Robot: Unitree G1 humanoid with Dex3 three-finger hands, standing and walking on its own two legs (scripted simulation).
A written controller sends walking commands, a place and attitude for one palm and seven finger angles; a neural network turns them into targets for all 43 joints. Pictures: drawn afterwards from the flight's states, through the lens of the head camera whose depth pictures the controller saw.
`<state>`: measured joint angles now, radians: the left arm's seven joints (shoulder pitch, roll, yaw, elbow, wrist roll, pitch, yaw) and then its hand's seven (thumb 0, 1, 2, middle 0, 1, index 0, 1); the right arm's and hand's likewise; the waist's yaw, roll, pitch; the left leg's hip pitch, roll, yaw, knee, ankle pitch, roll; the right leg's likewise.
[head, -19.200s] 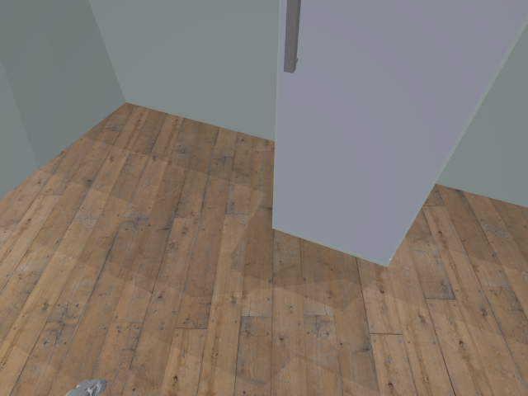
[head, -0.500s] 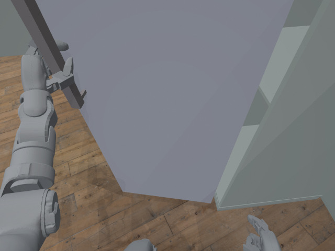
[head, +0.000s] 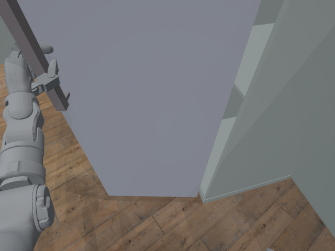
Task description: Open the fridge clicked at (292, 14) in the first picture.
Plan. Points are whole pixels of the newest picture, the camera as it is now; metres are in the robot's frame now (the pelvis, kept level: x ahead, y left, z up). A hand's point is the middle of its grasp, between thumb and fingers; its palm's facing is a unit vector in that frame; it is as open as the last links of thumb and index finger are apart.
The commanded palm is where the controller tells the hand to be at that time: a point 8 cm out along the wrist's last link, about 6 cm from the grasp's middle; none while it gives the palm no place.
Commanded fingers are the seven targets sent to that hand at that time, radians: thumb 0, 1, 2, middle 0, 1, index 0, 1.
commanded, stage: stop walking and hold the door back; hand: left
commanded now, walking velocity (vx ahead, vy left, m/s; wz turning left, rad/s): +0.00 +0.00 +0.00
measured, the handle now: (35, 44) +0.49 +0.26 +0.25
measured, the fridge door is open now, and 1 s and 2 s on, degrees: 73 70 70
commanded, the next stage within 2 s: loosen the grip on the handle in 0.16 s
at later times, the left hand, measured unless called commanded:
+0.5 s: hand (47, 72) +0.45 +0.25 +0.21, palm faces +0.31 -0.93 -0.21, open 8.4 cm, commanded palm +0.41 +0.29 +0.20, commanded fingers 0.00 -0.55 0.20 -0.41 -1.35 -0.41 -1.35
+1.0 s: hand (46, 75) +0.47 +0.26 +0.19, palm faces +0.34 -0.92 -0.20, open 14.4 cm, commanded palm +0.43 +0.31 +0.20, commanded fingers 0.00 -0.55 0.20 -0.25 -1.15 -0.25 -1.15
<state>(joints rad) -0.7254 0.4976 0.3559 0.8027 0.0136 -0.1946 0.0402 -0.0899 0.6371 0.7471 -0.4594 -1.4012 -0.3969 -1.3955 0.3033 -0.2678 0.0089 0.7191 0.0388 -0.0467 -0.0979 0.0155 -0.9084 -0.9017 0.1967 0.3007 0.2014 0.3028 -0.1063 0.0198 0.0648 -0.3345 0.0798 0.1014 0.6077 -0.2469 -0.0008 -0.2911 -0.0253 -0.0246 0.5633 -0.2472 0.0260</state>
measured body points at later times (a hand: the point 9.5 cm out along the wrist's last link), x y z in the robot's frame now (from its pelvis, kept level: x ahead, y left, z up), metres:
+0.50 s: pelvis -0.01 -0.01 +0.00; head +0.02 +0.01 +0.45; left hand +0.43 +0.30 +0.22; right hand +0.08 -0.29 -0.09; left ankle +0.05 +0.12 -0.73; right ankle +0.03 -0.14 -0.73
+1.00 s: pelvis +0.04 -0.02 +0.00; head +0.09 -0.03 +0.45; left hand +0.44 +0.31 +0.20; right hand +0.16 -0.28 -0.11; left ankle +0.05 +0.12 -0.73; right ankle +0.03 -0.14 -0.73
